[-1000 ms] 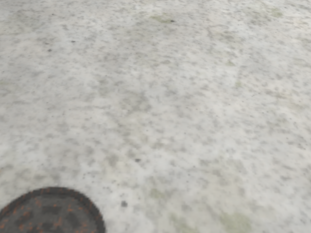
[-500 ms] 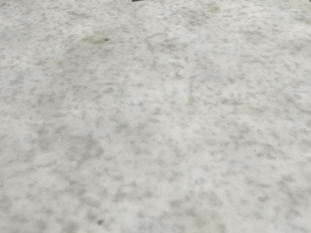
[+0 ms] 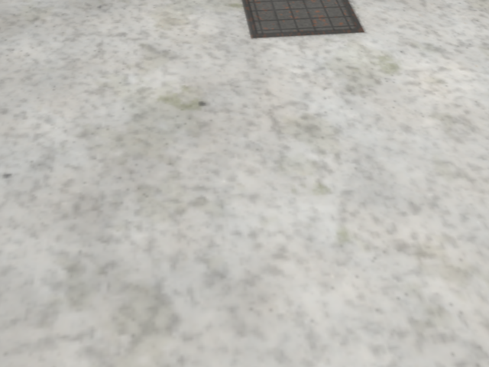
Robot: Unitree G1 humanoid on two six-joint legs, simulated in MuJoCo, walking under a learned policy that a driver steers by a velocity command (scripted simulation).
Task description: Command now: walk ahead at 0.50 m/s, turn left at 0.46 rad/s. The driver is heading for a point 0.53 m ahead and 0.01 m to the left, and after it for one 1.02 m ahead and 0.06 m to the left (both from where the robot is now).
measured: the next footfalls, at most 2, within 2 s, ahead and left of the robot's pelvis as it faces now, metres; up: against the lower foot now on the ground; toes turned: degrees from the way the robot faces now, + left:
right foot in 0.28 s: +0.33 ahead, -0.09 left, +0.00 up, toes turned +12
left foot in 0.68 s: +0.18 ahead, +0.07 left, +0.00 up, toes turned +12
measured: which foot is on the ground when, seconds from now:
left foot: down 0.00-0.28, up 0.30-0.66, down 0.68-1.00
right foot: up 0.00-0.26, down 0.28-0.68, up 0.70-1.00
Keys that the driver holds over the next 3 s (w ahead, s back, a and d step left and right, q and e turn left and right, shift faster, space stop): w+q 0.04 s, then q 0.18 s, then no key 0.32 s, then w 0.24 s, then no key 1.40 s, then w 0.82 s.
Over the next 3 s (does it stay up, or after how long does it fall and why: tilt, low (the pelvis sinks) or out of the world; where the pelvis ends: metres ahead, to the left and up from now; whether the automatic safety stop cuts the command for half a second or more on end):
stays up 0.63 0.04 -0.03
